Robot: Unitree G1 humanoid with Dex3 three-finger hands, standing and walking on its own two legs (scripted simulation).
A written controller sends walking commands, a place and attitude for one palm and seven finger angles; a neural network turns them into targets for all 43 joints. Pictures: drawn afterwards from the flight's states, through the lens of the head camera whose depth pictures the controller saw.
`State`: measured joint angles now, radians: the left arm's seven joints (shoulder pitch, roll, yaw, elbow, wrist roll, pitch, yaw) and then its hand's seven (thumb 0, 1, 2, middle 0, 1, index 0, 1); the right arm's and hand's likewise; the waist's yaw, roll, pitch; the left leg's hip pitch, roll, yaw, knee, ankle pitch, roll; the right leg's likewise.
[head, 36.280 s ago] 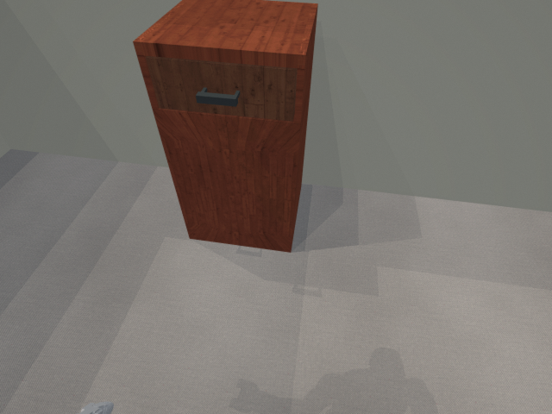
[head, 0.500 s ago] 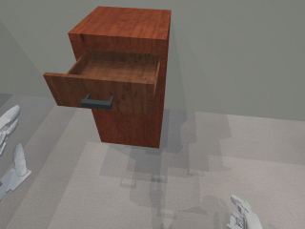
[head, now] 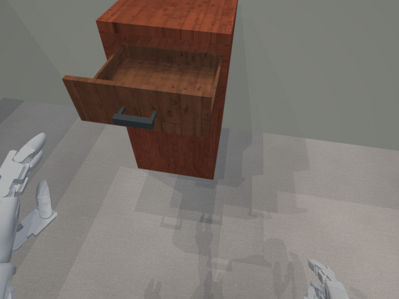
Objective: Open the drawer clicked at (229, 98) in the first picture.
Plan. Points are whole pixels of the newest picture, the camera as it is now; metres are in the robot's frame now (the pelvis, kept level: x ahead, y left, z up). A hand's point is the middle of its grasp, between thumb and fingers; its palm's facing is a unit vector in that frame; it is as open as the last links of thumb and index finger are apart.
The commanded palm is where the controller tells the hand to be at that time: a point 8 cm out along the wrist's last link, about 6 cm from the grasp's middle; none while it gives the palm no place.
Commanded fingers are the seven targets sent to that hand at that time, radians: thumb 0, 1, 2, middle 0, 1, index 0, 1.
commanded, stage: let the arm hang, fingers relaxed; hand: left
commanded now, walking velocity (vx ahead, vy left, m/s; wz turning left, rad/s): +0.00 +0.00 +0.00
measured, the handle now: (136, 116) +0.59 +0.21 -0.01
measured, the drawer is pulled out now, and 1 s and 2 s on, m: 0.30 0.30 0.30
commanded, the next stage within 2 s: look to check the result in 1.06 s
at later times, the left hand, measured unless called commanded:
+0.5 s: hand out of the picture -0.01 +0.18 -0.17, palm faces +0.05 -0.97 -0.23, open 7.2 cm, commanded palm none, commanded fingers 0.00 0.90 0.90 -0.20 -0.30 -0.20 -0.30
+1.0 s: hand out of the picture -0.02 +0.16 -0.17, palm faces +0.04 -0.99 -0.15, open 7.4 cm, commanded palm none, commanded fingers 0.00 0.90 0.90 -0.20 -0.30 -0.20 -0.30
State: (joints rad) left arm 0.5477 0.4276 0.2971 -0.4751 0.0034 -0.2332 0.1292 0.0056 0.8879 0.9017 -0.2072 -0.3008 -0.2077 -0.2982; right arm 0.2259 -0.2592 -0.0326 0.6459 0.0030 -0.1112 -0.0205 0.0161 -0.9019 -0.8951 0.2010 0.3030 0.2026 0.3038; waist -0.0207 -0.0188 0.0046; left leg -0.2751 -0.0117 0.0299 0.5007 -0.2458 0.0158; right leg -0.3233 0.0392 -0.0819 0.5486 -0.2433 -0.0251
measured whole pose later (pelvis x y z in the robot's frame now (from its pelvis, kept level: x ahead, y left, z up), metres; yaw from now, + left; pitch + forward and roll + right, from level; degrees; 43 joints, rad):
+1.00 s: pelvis -0.01 +0.00 +0.01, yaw -1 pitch -3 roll +0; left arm 0.31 0.11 0.01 1.12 0.00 0.00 0.03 0.00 0.91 0.90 -0.20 -0.30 -0.20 -0.30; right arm 0.34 -0.09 0.00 1.12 -0.01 0.01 -0.04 0.01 -0.91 -0.89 0.20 0.30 0.20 0.30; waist -0.01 0.00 0.05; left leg -0.18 0.00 0.02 0.44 -0.21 0.01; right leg -0.17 0.06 0.02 0.41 -0.20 -0.04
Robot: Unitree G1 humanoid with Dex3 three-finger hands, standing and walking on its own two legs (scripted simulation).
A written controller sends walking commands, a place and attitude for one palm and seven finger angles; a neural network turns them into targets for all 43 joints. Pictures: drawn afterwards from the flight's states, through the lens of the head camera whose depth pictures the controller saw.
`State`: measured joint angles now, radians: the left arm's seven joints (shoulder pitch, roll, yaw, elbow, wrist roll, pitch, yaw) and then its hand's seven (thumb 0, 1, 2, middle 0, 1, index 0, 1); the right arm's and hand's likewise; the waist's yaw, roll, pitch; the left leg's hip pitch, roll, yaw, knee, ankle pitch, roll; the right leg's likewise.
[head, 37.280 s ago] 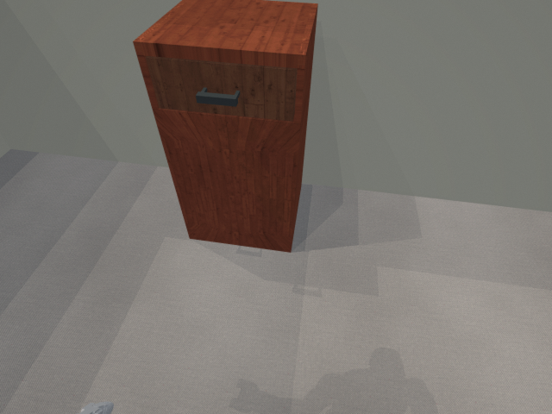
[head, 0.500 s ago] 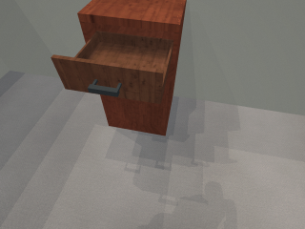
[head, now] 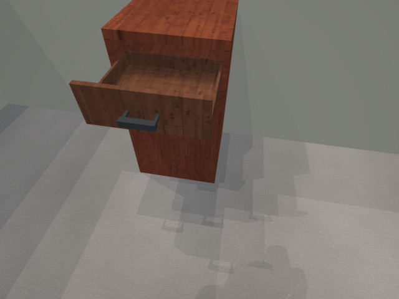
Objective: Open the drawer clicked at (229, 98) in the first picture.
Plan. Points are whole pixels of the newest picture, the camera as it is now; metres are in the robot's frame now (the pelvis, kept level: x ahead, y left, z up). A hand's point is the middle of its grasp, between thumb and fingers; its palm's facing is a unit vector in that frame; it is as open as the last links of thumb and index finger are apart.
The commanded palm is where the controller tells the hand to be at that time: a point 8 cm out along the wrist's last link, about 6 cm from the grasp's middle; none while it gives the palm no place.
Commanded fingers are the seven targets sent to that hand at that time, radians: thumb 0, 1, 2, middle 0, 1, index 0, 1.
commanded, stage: let the arm hang, fingers relaxed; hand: left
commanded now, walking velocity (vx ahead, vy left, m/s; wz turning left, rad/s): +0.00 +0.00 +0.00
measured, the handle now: (139, 119) +0.60 +0.22 -0.01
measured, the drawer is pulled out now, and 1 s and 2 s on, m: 0.30 0.30 0.30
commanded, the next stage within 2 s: look to check the result in 0.06 s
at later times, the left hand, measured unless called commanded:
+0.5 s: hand out of the picture -0.02 +0.17 -0.18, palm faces +0.04 -0.98 -0.18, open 7.4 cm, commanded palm none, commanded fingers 0.00 0.90 0.90 -0.20 -0.30 -0.20 -0.30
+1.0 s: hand out of the picture +0.02 +0.16 -0.17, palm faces +0.04 -0.98 -0.18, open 7.4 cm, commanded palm none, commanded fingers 0.00 0.90 0.90 -0.20 -0.30 -0.20 -0.30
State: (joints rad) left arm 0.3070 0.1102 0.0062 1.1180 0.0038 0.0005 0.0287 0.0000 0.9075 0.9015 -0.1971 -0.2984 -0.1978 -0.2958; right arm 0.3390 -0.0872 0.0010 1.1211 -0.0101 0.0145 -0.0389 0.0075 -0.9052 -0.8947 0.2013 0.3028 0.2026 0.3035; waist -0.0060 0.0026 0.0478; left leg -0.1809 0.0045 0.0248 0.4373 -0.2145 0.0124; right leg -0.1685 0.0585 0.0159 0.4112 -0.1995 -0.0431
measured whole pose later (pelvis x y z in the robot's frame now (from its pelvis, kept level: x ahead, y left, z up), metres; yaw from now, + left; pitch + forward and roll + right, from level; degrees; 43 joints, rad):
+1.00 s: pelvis +0.02 +0.00 +0.00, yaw +0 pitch -2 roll +0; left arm 0.28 0.13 0.01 1.12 0.00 -0.01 0.04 0.00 0.91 0.90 -0.20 -0.30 -0.20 -0.30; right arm 0.28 -0.12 -0.01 1.12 -0.01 0.00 -0.04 0.01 -0.91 -0.89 0.20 0.30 0.20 0.30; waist -0.01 0.01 0.07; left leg -0.14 0.00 0.03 0.40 -0.23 0.01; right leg -0.15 0.06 0.02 0.40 -0.22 -0.05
